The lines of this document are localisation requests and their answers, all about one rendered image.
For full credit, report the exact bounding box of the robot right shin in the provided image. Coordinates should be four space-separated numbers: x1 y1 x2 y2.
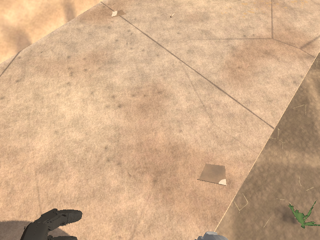
203 231 218 238

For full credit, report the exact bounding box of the robot left hand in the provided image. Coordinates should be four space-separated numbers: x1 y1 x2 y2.
20 208 83 240

